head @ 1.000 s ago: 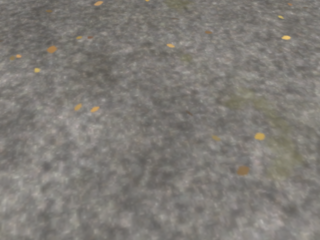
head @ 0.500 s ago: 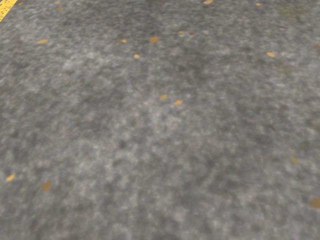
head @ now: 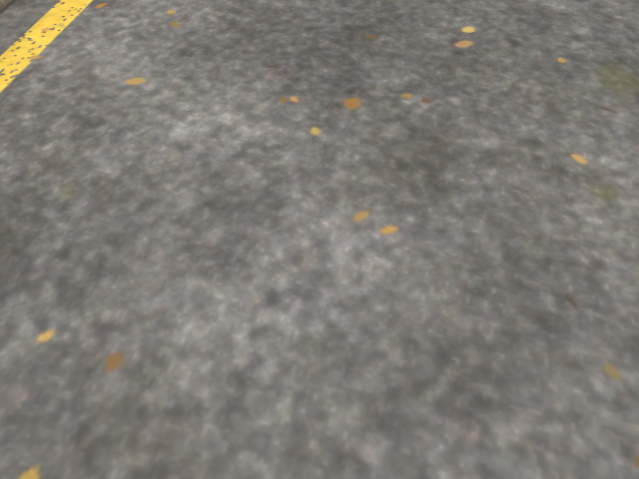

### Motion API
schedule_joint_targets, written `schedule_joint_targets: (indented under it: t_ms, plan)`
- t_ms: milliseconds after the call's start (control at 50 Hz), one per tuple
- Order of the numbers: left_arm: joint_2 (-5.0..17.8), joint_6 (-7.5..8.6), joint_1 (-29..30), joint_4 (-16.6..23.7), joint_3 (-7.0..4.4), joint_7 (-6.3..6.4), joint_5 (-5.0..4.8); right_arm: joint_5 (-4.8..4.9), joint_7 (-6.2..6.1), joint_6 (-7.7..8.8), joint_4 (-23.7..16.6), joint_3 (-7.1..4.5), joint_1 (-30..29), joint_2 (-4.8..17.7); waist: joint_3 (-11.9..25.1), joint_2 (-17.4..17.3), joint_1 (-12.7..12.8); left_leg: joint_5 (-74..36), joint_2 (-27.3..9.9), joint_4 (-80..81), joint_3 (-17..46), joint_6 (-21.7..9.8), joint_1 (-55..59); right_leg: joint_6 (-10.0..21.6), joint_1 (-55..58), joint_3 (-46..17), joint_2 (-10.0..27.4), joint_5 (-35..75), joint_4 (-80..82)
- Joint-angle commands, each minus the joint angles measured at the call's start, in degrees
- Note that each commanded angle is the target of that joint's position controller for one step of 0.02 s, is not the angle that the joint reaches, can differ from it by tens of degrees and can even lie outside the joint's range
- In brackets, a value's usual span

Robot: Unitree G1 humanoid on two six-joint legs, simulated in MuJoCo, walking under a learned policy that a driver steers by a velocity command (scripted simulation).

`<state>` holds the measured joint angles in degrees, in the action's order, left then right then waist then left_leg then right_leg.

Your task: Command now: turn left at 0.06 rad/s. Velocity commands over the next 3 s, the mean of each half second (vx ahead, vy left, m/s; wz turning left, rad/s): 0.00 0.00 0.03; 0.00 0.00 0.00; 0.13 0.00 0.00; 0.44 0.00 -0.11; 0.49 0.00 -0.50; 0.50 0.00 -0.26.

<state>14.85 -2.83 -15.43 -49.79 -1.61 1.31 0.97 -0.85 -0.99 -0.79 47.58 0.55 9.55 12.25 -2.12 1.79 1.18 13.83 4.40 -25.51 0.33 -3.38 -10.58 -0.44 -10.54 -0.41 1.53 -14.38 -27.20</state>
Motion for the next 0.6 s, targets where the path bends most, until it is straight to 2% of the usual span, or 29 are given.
schedule_joint_targets:
  t_ms: [20, 40, 60, 80, 140, 200, 320, 600]
  plan:
    - [7.9, 2.32, -1.6, 1.1, -0.99, 0.57, 0.57, 0.29, -0.01, 0.96, -1.4, -1.63, 2.3, 6.4, 2.3, 0.1, -2.7, -4.8, -8.3, 5.9, 8.7, -1.1, -5.3, 2.3, 7.8, -8.1, 7.3, 15.1, 7.3]
    - [7.3, 2.54, 0.5, 0.3, -0.95, -0.01, -0.35, 0.23, 0.07, 0.61, 0.3, -1.6, 2.6, 6.1, 0.7, 3.3, -2.8, -3.1, -6.2, 7.8, 6.7, -0.4, -0.2, 3.4, 1.0, -7.8, 7.1, 11.6, 7.3]
    - [5.2, 2.86, 1.1, 0.1, -0.41, -0.39, -0.33, 0.04, -0.05, 0.48, 1.4, -1.78, 2.1, 7.0, -0.1, 2.9, -1.9, -4.6, -6.6, 7.3, 6.8, -0.1, 2.5, 2.9, -0.9, -7.0, 6.0, 8.7, 8.2]
    - [4.7, 3.05, 0.7, -0.6, -0.28, -0.41, -0.28, 0.15, -0.12, 0.5, 2.4, -2.09, 2.2, 7.8, -0.5, 2.5, -1.4, -6.2, -7.1, 6.7, 7.0, -0.2, 3.0, 2.4, -0.9, -6.0, 4.9, 7.5, 8.9]
    - [4.5, 3.32, -0.5, -2.8, -0.12, 0.16, -0.45, 0.21, -0.08, 0.8, 4.6, -2.1, 2.9, 7.4, 0.3, 1.9, -1.2, -8.6, -7.8, 6.8, 7.1, -0.2, 2.6, 2.4, 1.8, -5.5, 4.4, 9.0, 9.2]
    - [4.0, 3.31, -0.2, -4.3, 0.04, 0.29, -0.42, 0.32, -0.36, 0.88, 7.1, -1.85, 3.5, 6.6, 0.0, -0.2, -1.0, -7.7, -7.6, 7.7, 6.9, 0.5, 1.8, 2.9, 2.6, -5.5, 4.5, 8.1, 9.3]
    - [3.4, 3.35, -0.1, -7.2, 0.39, 0.48, -0.43, 0.28, -0.7, 0.73, 11.2, -1.44, 5.2, 6.0, -0.8, -1.5, -1.1, -7.7, -7.8, 8.1, 6.6, 1.1, 1.6, 3.4, 2.2, -5.6, 4.3, 7.0, 9.9]
    - [1.1, 3.53, -1.8, -12.2, 1.42, 0.75, -0.51, 0.31, -1.26, 0.69, 16.8, -0.52, 8.0, 4.1, -1.4, -1.3, -1.4, -8.1, -8.4, 7.3, 6.0, 1.5, 1.8, 3.6, 1.0, -5.6, 3.5, 7.2, 10.2]
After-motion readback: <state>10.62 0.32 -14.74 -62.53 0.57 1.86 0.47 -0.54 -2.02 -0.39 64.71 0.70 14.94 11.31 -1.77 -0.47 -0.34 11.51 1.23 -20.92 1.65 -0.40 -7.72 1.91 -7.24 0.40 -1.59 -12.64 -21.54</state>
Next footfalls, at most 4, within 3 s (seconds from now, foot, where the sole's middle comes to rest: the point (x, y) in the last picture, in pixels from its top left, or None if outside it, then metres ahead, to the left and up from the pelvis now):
1.98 right None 0.44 -0.05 -0.78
2.52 left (328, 354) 0.80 0.01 -0.78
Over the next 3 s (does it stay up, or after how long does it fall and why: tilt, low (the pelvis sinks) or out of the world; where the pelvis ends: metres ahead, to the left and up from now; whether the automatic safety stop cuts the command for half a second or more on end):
stays up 0.82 -0.13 0.00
